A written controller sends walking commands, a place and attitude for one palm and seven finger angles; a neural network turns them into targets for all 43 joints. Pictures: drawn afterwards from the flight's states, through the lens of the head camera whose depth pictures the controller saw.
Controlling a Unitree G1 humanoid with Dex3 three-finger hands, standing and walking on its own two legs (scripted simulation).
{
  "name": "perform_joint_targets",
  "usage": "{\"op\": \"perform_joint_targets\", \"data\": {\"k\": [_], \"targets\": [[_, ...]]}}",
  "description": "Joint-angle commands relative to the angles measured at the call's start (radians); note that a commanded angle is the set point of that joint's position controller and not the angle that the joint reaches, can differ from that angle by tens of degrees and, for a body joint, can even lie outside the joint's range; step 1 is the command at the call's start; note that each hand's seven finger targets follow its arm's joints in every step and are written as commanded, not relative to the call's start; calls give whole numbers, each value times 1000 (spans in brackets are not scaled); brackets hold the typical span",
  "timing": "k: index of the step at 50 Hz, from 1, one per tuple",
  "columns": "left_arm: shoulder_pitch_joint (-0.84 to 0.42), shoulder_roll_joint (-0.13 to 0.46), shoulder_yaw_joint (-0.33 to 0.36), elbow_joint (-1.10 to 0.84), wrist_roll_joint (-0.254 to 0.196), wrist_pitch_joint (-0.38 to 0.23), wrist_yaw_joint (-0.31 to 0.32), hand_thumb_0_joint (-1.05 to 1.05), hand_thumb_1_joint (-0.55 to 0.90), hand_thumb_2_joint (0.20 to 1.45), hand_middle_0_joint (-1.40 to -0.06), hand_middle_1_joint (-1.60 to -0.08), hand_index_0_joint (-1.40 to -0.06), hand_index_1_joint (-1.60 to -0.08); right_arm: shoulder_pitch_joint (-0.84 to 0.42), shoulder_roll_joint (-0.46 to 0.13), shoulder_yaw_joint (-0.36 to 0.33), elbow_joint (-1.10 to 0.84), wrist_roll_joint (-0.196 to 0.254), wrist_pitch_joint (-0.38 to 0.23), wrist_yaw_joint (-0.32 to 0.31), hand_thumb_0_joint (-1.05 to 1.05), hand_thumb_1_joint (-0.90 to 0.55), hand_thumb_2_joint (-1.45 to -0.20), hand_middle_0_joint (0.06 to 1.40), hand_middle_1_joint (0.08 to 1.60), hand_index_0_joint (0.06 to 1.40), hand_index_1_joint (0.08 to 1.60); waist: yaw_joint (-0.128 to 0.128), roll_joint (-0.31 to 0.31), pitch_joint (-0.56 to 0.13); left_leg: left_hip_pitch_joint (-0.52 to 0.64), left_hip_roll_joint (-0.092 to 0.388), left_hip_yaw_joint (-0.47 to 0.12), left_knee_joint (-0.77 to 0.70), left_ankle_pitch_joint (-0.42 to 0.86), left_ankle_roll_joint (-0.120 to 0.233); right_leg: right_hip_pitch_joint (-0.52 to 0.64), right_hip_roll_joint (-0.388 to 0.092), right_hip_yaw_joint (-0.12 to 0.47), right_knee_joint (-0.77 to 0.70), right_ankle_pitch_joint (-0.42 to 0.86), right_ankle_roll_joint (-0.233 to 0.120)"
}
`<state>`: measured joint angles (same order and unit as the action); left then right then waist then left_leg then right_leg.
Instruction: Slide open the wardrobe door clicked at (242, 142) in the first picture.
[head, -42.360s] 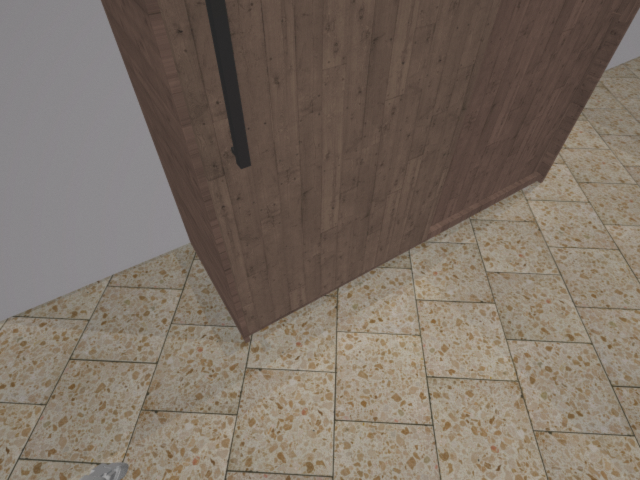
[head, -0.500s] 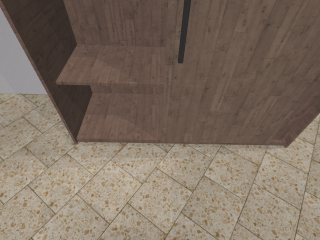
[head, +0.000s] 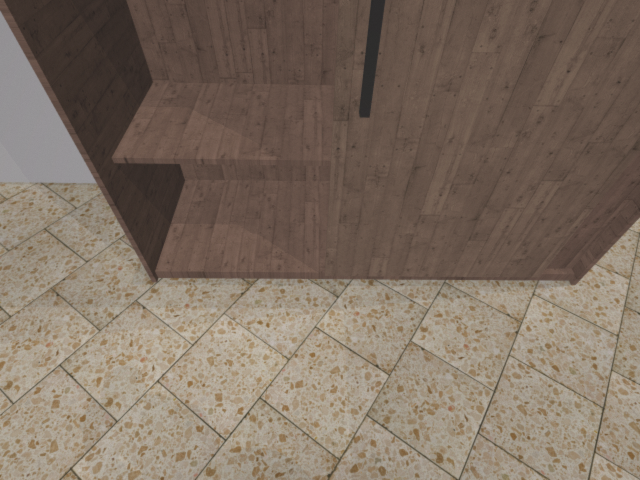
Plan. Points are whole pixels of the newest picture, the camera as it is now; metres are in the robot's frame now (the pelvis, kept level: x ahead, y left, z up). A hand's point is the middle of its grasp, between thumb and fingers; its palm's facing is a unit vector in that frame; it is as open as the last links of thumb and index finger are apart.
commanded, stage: look to check the result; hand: left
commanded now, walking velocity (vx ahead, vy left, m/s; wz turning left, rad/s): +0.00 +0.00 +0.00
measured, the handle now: (371, 39) +0.87 -0.06 +0.14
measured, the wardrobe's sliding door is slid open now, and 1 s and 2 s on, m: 0.64 0.64 0.64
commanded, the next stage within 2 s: stand and wait in 0.16 s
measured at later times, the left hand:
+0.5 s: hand out of the picture +0.00 +0.16 -0.18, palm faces -0.01 -0.99 -0.17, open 7.4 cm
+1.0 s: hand out of the picture +0.01 +0.17 -0.18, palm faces -0.01 -0.98 -0.19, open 7.4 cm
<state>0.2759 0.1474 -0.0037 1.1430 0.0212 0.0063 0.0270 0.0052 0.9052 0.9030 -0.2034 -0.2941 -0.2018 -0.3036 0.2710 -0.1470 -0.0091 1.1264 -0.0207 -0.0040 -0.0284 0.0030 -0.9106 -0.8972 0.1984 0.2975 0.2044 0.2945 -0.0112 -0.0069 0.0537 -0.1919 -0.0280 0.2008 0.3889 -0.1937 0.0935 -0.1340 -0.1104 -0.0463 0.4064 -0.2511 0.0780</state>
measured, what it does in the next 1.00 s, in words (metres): stands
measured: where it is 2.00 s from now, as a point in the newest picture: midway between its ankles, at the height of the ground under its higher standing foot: outside the picture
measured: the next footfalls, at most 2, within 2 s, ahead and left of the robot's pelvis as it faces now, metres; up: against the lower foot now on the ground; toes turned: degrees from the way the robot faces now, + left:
none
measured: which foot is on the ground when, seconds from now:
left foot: down 0.00-1.00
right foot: down 0.00-1.00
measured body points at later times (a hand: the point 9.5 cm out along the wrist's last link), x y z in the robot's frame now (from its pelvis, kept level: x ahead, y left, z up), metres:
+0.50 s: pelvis +0.00 +0.00 +0.00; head +0.01 +0.00 +0.45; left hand +0.00 +0.22 -0.16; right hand +0.00 -0.23 -0.16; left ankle +0.02 +0.06 -0.74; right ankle -0.02 -0.17 -0.74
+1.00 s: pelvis +0.00 -0.01 +0.00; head +0.02 +0.00 +0.45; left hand +0.01 +0.22 -0.16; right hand +0.02 -0.25 -0.15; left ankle +0.02 +0.06 -0.74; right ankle -0.02 -0.17 -0.74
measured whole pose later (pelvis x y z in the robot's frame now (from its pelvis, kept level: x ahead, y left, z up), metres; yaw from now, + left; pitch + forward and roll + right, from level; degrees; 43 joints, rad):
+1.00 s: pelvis +0.00 -0.01 +0.00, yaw +1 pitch -1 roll +0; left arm 0.23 0.18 -0.01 1.14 0.02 0.00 0.02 0.01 0.90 0.90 -0.20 -0.29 -0.20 -0.30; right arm 0.22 -0.18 -0.01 1.14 -0.02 -0.01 -0.02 0.00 -0.91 -0.90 0.20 0.30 0.20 0.29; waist -0.01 -0.02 0.06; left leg -0.19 -0.02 0.19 0.38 -0.18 0.08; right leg -0.11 -0.10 -0.06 0.37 -0.24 0.07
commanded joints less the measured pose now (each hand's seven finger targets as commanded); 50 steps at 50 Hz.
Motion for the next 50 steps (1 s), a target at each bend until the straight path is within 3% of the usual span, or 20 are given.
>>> {"op": "perform_joint_targets", "data": {"k": [1, 6, 15, 17, 50], "targets": [[59, 98, 19, -19, -1, -13, 9, 0, 900, 900, -200, -300, -200, -300, 62, -122, -18, -23, 4, -12, -3, 0, -900, -900, 200, 300, 200, 300, -6, -12, 4, 54, 163, -188, -116, 56, -36, -75, -14, 31, -55, 81, -62], [49, 103, 18, -18, -2, -12, 8, 0, 900, 900, -200, -300, -200, -300, 51, -126, -16, -21, 3, -10, -2, 0, -900, -900, 200, 300, 200, 300, -6, 16, 14, 46, 165, -189, -125, 27, -40, -78, -14, 32, -61, 63, -62], [41, 108, 16, -20, -2, -13, 6, 0, 900, 900, -200, -300, -200, -300, 38, -131, -17, -23, 4, -8, 1, 0, -900, -900, 200, 300, 200, 300, -5, 4, 24, 33, 162, -190, -132, -24, -42, -82, -16, 35, -75, 46, -64], [42, 116, 18, -25, 0, -16, 7, 0, 900, 900, -200, -300, -200, -300, 38, -138, -20, -26, 5, -8, 3, 0, -900, -900, 200, 300, 200, 300, -3, -1, 0, 40, 159, -190, -119, 0, -41, -69, -15, 36, -76, 60, -64], [-6, 150, 20, -22, -3, -20, 3, 0, 900, 900, -200, -300, -200, -300, -16, -172, -18, -18, 6, -13, 3, 0, -900, -900, 200, 300, 200, 300, -3, 10, -4, 62, 169, -199, -127, 64, -47, -52, -25, 35, -92, 79, -68]]}}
